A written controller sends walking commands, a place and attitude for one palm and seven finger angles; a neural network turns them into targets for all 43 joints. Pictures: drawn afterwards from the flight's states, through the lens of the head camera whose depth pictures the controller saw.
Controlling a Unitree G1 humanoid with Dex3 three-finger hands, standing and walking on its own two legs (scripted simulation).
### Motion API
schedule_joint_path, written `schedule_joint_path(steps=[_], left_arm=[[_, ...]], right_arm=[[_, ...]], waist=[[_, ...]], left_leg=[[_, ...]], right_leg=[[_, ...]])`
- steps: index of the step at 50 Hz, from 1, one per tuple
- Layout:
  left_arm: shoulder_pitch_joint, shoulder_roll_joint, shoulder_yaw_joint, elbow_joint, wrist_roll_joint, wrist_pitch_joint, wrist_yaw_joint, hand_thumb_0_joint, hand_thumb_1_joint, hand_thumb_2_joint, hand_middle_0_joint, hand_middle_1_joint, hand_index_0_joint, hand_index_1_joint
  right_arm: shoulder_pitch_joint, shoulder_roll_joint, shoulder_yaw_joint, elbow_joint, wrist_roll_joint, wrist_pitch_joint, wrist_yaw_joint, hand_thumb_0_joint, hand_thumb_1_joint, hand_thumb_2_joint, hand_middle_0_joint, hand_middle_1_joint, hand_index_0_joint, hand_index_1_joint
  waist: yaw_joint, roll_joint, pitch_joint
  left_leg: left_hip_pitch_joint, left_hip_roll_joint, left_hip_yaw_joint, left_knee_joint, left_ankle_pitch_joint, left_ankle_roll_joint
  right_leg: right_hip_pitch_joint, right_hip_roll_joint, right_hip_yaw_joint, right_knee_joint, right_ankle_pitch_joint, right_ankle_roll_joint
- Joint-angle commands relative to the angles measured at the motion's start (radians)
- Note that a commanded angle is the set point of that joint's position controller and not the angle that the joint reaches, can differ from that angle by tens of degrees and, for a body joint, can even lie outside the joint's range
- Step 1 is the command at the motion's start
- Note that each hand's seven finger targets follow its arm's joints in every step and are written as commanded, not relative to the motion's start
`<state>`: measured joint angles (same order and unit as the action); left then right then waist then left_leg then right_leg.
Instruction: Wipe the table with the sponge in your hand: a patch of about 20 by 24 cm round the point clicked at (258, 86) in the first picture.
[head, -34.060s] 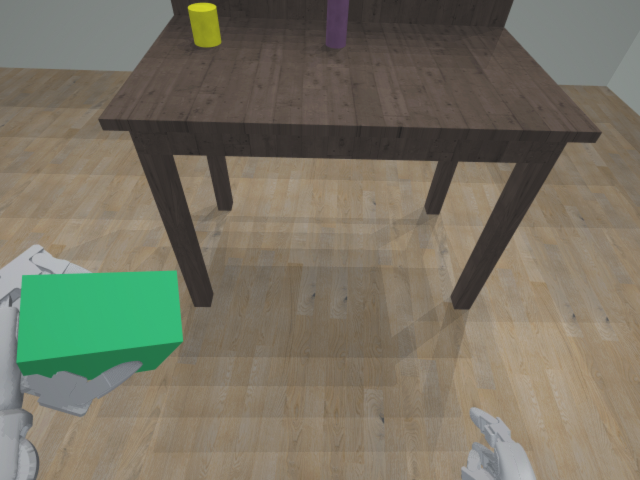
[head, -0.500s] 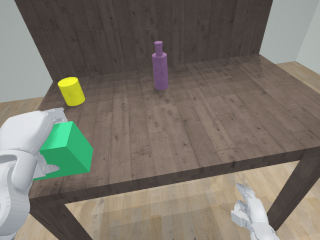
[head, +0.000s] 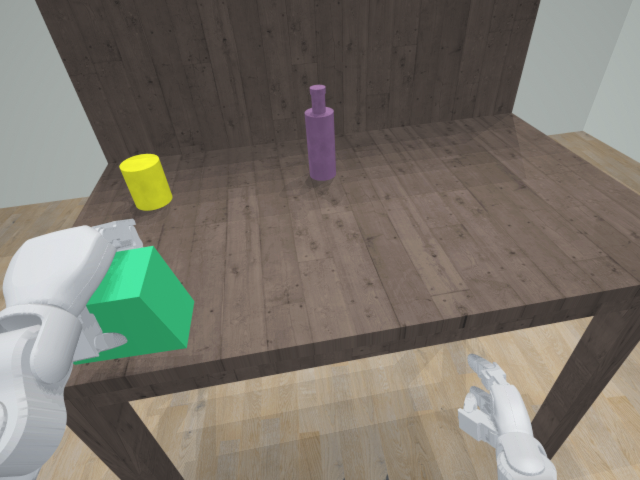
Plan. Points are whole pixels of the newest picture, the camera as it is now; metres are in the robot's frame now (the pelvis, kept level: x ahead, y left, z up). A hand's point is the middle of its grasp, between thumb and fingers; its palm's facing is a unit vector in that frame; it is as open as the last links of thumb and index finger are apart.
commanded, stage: step back with the hand held close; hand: left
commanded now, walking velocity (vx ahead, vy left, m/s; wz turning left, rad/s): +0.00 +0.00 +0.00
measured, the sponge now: (120, 316) +0.21 +0.29 +0.15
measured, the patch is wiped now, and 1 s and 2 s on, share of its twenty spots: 0.95 0.95 0.95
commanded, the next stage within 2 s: stop stepping back and stand still in 1.22 s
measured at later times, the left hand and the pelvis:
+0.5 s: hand (138, 231) +0.22 +0.23 +0.27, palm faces +0.41 -0.77 -0.49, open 10.1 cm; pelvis -0.01 +0.01 +0.00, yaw +0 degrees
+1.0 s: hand (28, 336) +0.10 +0.24 +0.26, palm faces +0.52 -0.81 -0.27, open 10.1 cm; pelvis -0.11 +0.00 -0.01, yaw +3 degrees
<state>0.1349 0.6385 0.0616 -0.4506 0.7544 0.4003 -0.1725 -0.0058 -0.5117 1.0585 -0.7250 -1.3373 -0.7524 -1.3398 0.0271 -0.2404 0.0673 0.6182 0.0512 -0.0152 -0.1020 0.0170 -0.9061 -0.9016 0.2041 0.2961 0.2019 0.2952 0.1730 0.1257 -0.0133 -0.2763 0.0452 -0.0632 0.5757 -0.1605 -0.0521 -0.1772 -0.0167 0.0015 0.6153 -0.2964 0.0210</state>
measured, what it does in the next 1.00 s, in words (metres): walks backwards: left foot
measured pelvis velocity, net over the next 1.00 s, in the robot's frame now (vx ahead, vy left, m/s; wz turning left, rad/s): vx -0.11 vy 0.00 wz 0.06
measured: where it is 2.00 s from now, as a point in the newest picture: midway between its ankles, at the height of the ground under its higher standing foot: outside the picture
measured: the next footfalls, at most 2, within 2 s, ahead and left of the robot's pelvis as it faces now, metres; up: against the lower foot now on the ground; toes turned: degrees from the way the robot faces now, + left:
left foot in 0.28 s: +0.03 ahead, +0.13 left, +0.00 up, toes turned +1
left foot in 1.08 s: -0.11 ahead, +0.15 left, +0.00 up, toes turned +8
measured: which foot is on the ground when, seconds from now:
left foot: down 0.00-0.14, up 0.16-0.26, down 0.28-0.88, up 0.90-1.00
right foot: down 0.00-1.00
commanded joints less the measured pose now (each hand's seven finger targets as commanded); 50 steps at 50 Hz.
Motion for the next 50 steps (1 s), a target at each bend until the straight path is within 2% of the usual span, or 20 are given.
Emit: schedule_joint_path(steps=[1, 5, 6, 7, 9, 11, 13, 14, 16, 20, 23, 26, 29, 35, 37, 39, 42, 43, 45, 50], left_arm=[[-0.248, 0.259, 0.174, -0.192, 0.036, -0.023, 0.05, 0.0, 0.1, 1.3, -1.2, -1.6, -1.2, -1.6], [-0.264, 0.216, 0.137, -0.069, 0.054, -0.012, 0.064, 0.0, 0.1, 1.3, -1.2, -1.6, -1.2, -1.6], [-0.396, 0.001, 0.329, -0.283, -0.749, -0.258, 0.147, 0.0, 0.1, 1.3, -1.2, -1.6, -1.2, -1.6], [-0.283, 0.111, 0.36, -0.166, -0.73, -0.342, 0.194, 0.0, 0.1, 1.3, -1.2, -1.6, -1.2, -1.6], [-0.193, 0.073, 0.355, -0.227, -0.771, -0.383, 0.228, 0.0, 0.1, 1.3, -1.2, -1.6, -1.2, -1.6], [-0.191, 0.069, 0.402, -0.32, -0.809, -0.433, 0.258, 0.0, 0.1, 1.3, -1.2, -1.6, -1.2, -1.6], [-0.126, 0.023, 0.444, -0.373, -0.83, -0.497, 0.287, 0.0, 0.1, 1.3, -1.2, -1.6, -1.2, -1.6], [-0.128, 0.024, 0.473, -0.437, -0.814, -0.537, 0.298, 0.0, 0.1, 1.3, -1.2, -1.6, -1.2, -1.6], [-0.03, 0.044, 0.54, -0.426, -0.804, -0.589, 0.31, 0.0, 0.1, 1.3, -1.2, -1.6, -1.2, -1.6], [0.149, 0.032, 0.585, -0.507, -0.814, -0.618, 0.314, 0.0, 0.1, 1.3, -1.2, -1.6, -1.2, -1.6], [0.246, 0.024, 0.598, -0.46, -0.825, -0.633, 0.311, 0.0, 0.1, 1.3, -1.2, -1.6, -1.2, -1.6], [0.297, 0.032, 0.635, -0.401, -0.848, -0.652, 0.321, 0.0, 0.1, 1.3, -1.2, -1.6, -1.2, -1.6], [0.328, 0.048, 0.643, -0.445, -0.861, -0.66, 0.338, 0.0, 0.1, 1.3, -1.2, -1.6, -1.2, -1.6], [0.272, 0.028, 0.635, -0.472, -0.841, -0.66, 0.358, 0.0, 0.1, 1.3, -1.2, -1.6, -1.2, -1.6], [0.191, 0.036, 0.619, -0.517, -0.837, -0.657, 0.352, 0.0, 0.1, 1.3, -1.2, -1.6, -1.2, -1.6], [0.122, -0.016, 0.569, -0.441, -0.827, -0.643, 0.346, 0.0, 0.1, 1.3, -1.2, -1.6, -1.2, -1.6], [0.046, -0.035, 0.521, -0.343, -0.812, -0.619, 0.333, 0.0, 0.1, 1.3, -1.2, -1.6, -1.2, -1.6], [0.007, -0.042, 0.485, -0.318, -0.81, -0.614, 0.325, 0.0, 0.1, 1.3, -1.2, -1.6, -1.2, -1.6], [-0.032, -0.035, 0.461, -0.309, -0.828, -0.597, 0.323, 0.0, 0.1, 1.3, -1.2, -1.6, -1.2, -1.6], [-0.028, -0.014, 0.471, -0.393, -0.836, -0.579, 0.315, 0.0, 0.1, 1.3, -1.2, -1.6, -1.2, -1.6]], right_arm=[[-0.277, -0.09, -0.03, -0.195, -0.014, -0.053, -0.011, 0.0, -0.9, -0.9, 0.2, 0.3, 0.2, 0.3], [-0.26, -0.092, -0.029, -0.177, -0.013, -0.048, -0.011, 0.0, -0.9, -0.9, 0.2, 0.3, 0.2, 0.3], [-0.049, -0.058, -0.016, -0.371, 0.02, -0.067, -0.002, 0.0, -0.9, -0.9, 0.2, 0.3, 0.2, 0.3], [0.023, -0.048, 0.015, -0.269, -0.013, -0.079, -0.013, 0.0, -0.9, -0.9, 0.2, 0.3, 0.2, 0.3], [0.076, -0.049, -0.012, -0.22, -0.023, -0.051, -0.005, 0.0, -0.9, -0.9, 0.2, 0.3, 0.2, 0.3], [0.066, -0.066, -0.002, -0.23, -0.035, -0.059, -0.008, 0.0, -0.9, -0.9, 0.2, 0.3, 0.2, 0.3], [0.06, -0.13, -0.018, -0.243, -0.046, -0.082, -0.005, 0.0, -0.9, -0.9, 0.2, 0.3, 0.2, 0.3], [0.085, -0.136, -0.042, -0.261, -0.051, -0.092, 0.012, 0.0, -0.9, -0.9, 0.2, 0.3, 0.2, 0.3], [0.105, -0.125, -0.074, -0.245, -0.042, -0.1, 0.034, 0.0, -0.9, -0.9, 0.2, 0.3, 0.2, 0.3], [0.092, -0.096, -0.063, -0.203, -0.047, -0.117, 0.071, 0.0, -0.9, -0.9, 0.2, 0.3, 0.2, 0.3], [0.082, -0.109, -0.065, -0.203, -0.03, -0.105, 0.071, 0.0, -0.9, -0.9, 0.2, 0.3, 0.2, 0.3], [0.132, -0.109, -0.113, -0.186, -0.001, -0.111, 0.057, 0.0, -0.9, -0.9, 0.2, 0.3, 0.2, 0.3], [0.113, -0.081, -0.107, -0.199, -0.001, -0.101, 0.043, 0.0, -0.9, -0.9, 0.2, 0.3, 0.2, 0.3], [0.1, -0.13, -0.125, -0.202, -0.021, -0.124, 0.021, 0.0, -0.9, -0.9, 0.2, 0.3, 0.2, 0.3], [0.084, -0.113, -0.113, -0.196, -0.033, -0.134, 0.024, 0.0, -0.9, -0.9, 0.2, 0.3, 0.2, 0.3], [0.09, -0.116, -0.115, -0.184, -0.028, -0.146, 0.029, 0.0, -0.9, -0.9, 0.2, 0.3, 0.2, 0.3], [0.099, -0.121, -0.114, -0.173, -0.008, -0.148, 0.04, 0.0, -0.9, -0.9, 0.2, 0.3, 0.2, 0.3], [0.091, -0.113, -0.11, -0.18, -0.006, -0.139, 0.041, 0.0, -0.9, -0.9, 0.2, 0.3, 0.2, 0.3], [0.051, -0.078, -0.096, -0.165, -0.004, -0.135, 0.033, 0.0, -0.9, -0.9, 0.2, 0.3, 0.2, 0.3], [0.007, -0.051, -0.059, -0.161, -0.021, -0.097, 0.039, 0.0, -0.9, -0.9, 0.2, 0.3, 0.2, 0.3]], waist=[[0.005, -0.019, -0.103], [-0.012, -0.044, -0.06], [-0.147, -0.272, 0.134], [-0.152, -0.478, 0.126], [-0.165, -0.521, 0.029], [-0.195, -0.188, -0.074], [-0.168, 0.327, -0.053], [-0.159, 0.433, -0.039], [-0.145, 0.227, -0.14], [-0.16, 0.126, -0.222], [-0.17, -0.027, -0.223], [-0.204, -0.279, -0.282], [-0.201, -0.211, -0.266], [-0.175, 0.024, -0.176], [-0.173, 0.097, -0.17], [-0.176, 0.07, -0.129], [-0.178, -0.048, -0.138], [-0.191, -0.168, -0.116], [-0.193, -0.355, -0.082], [-0.191, -0.254, -0.064]], left_leg=[[0.082, -0.065, 0.053, -0.109, -0.147, 0.039], [0.07, -0.061, 0.057, -0.106, -0.17, 0.033], [0.032, -0.069, 0.03, 0.139, -0.403, 0.069], [0.102, -0.1, 0.035, 0.373, -0.389, 0.058], [0.113, -0.089, 0.043, 0.572, -0.293, 0.052], [0.056, -0.027, 0.057, 0.228, -0.206, 0.062], [-0.083, 0.076, -0.167, -0.235, -0.318, 0.096], [-0.111, 0.16, -0.284, -0.327, -0.225, 0.115], [0.045, 0.165, -0.264, -0.187, 0.197, 0.167], [0.156, 0.142, -0.196, -0.043, 0.683, 0.111], [-0.073, 0.116, -0.145, 0.04, 0.401, 0.094], [-0.102, 0.017, -0.019, 0.232, -0.021, 0.046], [-0.102, 0.035, -0.019, 0.252, -0.26, 0.055], [-0.076, 0.187, -0.162, -0.122, 0.179, 0.142], [-0.027, 0.209, -0.172, -0.163, 0.222, 0.15], [-0.055, 0.229, -0.151, -0.162, 0.171, 0.163], [-0.046, 0.144, -0.047, 0.03, 0.062, 0.117], [-0.116, 0.079, 0.0, 0.148, -0.166, 0.089], [-0.075, -0.022, 0.055, 0.52, -0.372, 0.056], [-0.009, 0.055, 0.054, 0.345, -0.325, 0.071]], right_leg=[[-0.103, 0.04, -0.027, -0.151, -0.08, -0.059], [-0.136, 0.047, -0.025, -0.163, -0.106, -0.061], [-0.486, -0.035, 0.13, -0.384, -0.344, -0.063], [-0.654, -0.103, 0.233, -0.47, -0.563, -0.115], [-0.622, -0.202, 0.23, -0.414, -0.393, -0.161], [-0.38, -0.181, 0.083, -0.173, -0.002, -0.129], [-0.253, -0.005, -0.019, 0.137, -0.024, -0.06], [-0.268, 0.043, -0.023, 0.251, -0.139, -0.043], [-0.329, 0.04, -0.008, 0.249, -0.158, -0.043], [-0.227, 0.039, -0.028, -0.033, -0.031, -0.031], [0.075, -0.027, -0.004, -0.195, 0.403, -0.052], [0.053, -0.271, 0.125, -0.112, 0.724, -0.148], [-0.049, -0.329, 0.179, -0.124, 0.63, -0.151], [-0.157, -0.021, -0.006, 0.084, 0.15, 0.001], [-0.223, -0.017, -0.007, 0.139, -0.061, -0.002], [-0.225, 0.0, -0.006, 0.137, -0.15, -0.001], [-0.131, -0.042, 0.024, -0.088, 0.161, -0.017], [-0.13, -0.117, 0.095, -0.16, 0.311, -0.044], [-0.355, -0.345, 0.322, -0.336, 0.066, -0.143], [-0.442, -0.287, 0.168, -0.265, -0.061, -0.132]])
